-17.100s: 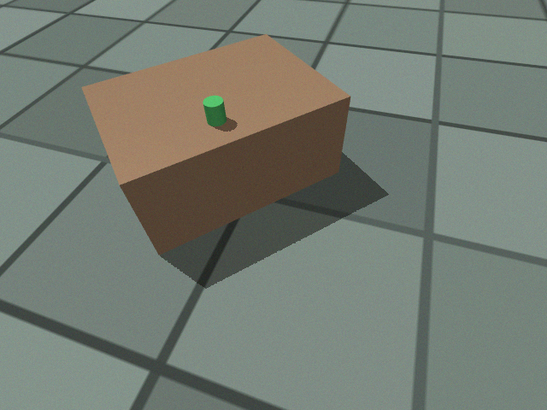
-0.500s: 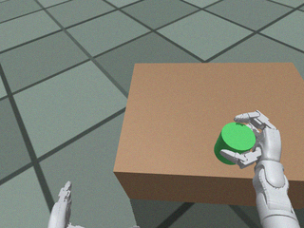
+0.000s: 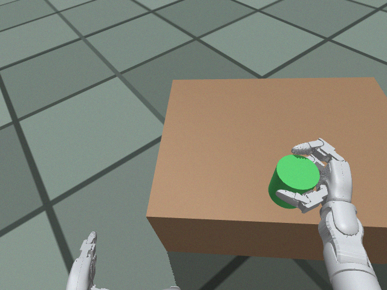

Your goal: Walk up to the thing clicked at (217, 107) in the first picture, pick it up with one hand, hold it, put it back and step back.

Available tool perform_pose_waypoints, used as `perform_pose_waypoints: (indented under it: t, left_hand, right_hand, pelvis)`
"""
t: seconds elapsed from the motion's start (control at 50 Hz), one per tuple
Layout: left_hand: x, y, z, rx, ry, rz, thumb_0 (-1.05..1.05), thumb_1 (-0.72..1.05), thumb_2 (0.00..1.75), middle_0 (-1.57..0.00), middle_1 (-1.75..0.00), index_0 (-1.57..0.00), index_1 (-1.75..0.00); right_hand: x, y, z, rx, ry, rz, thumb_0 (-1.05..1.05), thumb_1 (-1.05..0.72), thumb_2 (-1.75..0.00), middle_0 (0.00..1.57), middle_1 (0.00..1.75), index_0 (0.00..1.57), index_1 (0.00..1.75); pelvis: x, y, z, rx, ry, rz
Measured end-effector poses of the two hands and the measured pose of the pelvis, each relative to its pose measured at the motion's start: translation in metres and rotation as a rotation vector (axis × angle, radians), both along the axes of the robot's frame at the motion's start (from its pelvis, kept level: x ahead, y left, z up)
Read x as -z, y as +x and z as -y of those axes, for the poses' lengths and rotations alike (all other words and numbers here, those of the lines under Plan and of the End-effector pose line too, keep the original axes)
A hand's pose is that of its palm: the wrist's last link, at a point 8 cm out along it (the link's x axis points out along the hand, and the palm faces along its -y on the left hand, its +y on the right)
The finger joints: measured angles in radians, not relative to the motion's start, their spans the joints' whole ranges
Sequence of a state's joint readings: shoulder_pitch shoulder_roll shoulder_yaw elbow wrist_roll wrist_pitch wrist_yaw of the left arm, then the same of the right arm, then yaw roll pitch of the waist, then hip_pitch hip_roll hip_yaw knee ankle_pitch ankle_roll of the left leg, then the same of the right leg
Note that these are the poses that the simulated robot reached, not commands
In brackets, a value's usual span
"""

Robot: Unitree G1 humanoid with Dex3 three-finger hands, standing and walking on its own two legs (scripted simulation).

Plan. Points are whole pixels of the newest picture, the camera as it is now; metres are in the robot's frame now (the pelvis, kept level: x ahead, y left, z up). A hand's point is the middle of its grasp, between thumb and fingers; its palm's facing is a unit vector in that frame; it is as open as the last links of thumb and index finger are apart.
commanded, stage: hold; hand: right
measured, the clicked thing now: (291, 182) +0.34 -0.16 +0.02
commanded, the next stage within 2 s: crouch in 0.76 s
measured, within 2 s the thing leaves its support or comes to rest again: neither
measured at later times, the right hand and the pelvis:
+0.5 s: hand (302, 181) +0.33 -0.18 +0.04, palm faces +0.17 +0.99 +0.01, open 7.2 cm; pelvis +0.00 +0.00 +0.00, yaw +0 degrees
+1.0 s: hand (304, 171) +0.35 -0.18 +0.05, palm faces +0.18 +0.98 +0.03, open 7.0 cm; pelvis +0.00 +0.00 +0.00, yaw +0 degrees
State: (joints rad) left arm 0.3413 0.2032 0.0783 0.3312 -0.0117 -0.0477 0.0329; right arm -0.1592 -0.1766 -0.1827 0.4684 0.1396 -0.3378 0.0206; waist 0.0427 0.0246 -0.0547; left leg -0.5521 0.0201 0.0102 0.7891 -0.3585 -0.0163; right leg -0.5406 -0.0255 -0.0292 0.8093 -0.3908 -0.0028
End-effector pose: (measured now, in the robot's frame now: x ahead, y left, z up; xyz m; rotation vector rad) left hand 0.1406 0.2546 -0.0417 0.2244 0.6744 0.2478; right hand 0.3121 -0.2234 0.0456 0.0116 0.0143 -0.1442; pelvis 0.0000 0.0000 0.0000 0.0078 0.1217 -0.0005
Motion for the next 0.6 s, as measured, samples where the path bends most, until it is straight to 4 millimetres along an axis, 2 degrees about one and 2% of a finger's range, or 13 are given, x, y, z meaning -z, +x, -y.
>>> perform_pose_waypoints:
  t: [0.12, 0.26, 0.36, 0.5, 0.6]
  left_hand:
    - [0.004, -0.001, -0.002, -0.015, -0.014, 0.005, -0.01, -0.51, 0.04, -0.05, -0.06, -0.06, -0.04]
    - [-0.005, 0.002, -0.008, -0.006, 0.017, 0.027, -0.01, -0.52, 0.04, -0.05, -0.05, -0.06, -0.04]
    - [-0.005, 0.002, -0.002, 0.02, 0.008, 0.024, -0.01, -0.52, 0.05, -0.05, -0.05, -0.06, -0.04]
    - [0.003, -0.003, -0.006, -0.005, 0.0, 0.005, -0.01, -0.52, 0.04, -0.05, -0.06, -0.06, -0.05]
    - [-0.005, 0.003, -0.008, -0.004, 0.02, 0.035, -0.01, -0.52, 0.05, -0.05, -0.06, -0.06, -0.05]
  right_hand:
    - [-0.001, -0.006, -0.002, 0.015, 0.008, -0.009, 0.0, 0.61, -0.97, 0.7, 1.16, 0.78, 1.17]
    - [0.006, -0.005, 0.003, 0.038, 0.009, -0.009, 0.0, 0.55, -1.01, 0.64, 1.14, 1.07, 1.32]
    - [0.01, -0.007, 0.0, 0.007, 0.009, -0.013, 0.0, 0.51, -1.01, 0.62, 1.13, 1.19, 1.38]
    - [0.007, -0.012, 0.002, 0.025, -0.001, -0.007, 0.0, 0.48, -1.0, 0.6, 1.12, 1.29, 1.44]
    - [0.004, -0.009, 0.007, 0.039, 0.0, 0.01, 0.0, 0.46, -0.99, 0.59, 1.12, 1.33, 1.45]
  pelvis:
    - [-0.001, 0.001, 0.001, 0.001, 0.0, 0.006]
    - [0.001, -0.001, -0.004, 0.003, -0.005, 0.006]
    - [0.002, -0.001, -0.005, 0.006, -0.004, -0.001]
    - [0.003, -0.001, -0.002, 0.004, -0.001, -0.001]
    - [0.003, -0.001, -0.002, 0.004, -0.004, 0.002]
